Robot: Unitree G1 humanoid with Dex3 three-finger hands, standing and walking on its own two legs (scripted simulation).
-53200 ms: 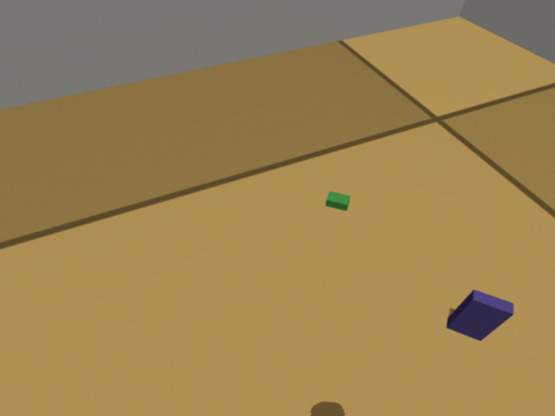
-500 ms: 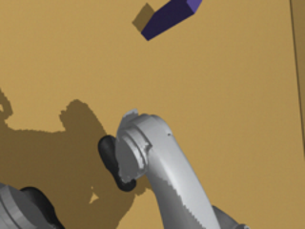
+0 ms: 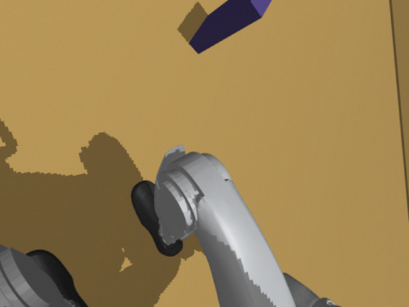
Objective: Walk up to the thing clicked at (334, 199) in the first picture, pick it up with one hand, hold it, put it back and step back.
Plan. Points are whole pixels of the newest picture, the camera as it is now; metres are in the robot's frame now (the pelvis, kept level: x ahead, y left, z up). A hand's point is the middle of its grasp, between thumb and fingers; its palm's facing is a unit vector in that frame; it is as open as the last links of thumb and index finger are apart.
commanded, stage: close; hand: left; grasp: from above
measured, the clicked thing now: out of the picture +0.48 +0.38 -0.31
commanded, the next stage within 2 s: none
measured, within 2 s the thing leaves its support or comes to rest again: neither
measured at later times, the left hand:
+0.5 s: hand out of the picture +0.46 +0.37 -0.28, palm faces -0.23 -0.38 -0.90, open 9.4 cm
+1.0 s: hand out of the picture +0.46 +0.37 -0.28, palm faces -0.23 -0.38 -0.89, open 9.5 cm
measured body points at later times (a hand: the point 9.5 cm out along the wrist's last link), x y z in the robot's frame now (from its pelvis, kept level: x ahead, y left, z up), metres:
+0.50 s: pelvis +0.00 +0.00 +0.00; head +0.33 +0.12 +0.27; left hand +0.47 +0.38 -0.23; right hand +0.02 -0.24 -0.04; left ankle +0.06 +0.12 -0.30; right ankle +0.13 -0.11 -0.30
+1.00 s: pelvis +0.00 +0.00 +0.00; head +0.33 +0.13 +0.28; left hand +0.47 +0.38 -0.23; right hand +0.02 -0.24 -0.04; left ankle +0.06 +0.12 -0.30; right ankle +0.13 -0.11 -0.30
